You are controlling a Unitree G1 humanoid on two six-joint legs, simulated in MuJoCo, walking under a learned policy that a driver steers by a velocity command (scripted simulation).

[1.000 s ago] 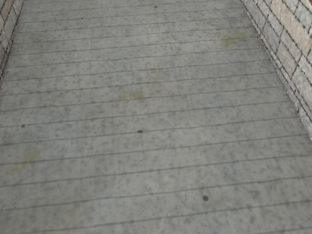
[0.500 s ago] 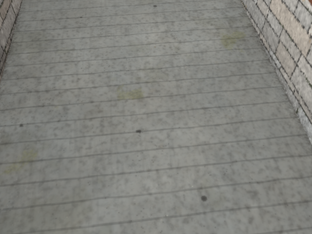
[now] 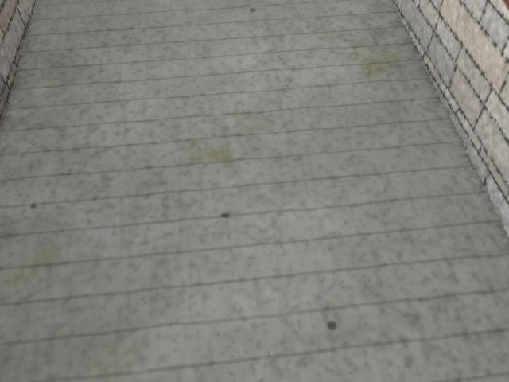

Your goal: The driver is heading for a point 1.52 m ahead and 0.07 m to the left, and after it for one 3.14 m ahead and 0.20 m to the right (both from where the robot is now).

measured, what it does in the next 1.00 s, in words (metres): walks ahead: left foot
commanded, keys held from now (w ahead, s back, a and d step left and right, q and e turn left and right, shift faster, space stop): no key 0.52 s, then w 0.48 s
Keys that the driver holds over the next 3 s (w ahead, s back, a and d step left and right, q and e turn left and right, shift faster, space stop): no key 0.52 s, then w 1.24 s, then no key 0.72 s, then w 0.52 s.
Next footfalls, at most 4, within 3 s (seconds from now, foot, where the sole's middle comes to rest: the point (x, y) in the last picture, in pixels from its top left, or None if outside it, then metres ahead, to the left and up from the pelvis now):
0.86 left None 0.14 0.17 -0.77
1.36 right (289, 372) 0.51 -0.06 -0.74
1.86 left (198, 262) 0.82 0.19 -0.71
2.24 right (280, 264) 0.81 -0.05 -0.71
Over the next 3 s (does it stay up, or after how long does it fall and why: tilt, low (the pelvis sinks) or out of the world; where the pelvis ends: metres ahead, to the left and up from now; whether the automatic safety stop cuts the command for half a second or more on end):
stays up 0.90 0.11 0.07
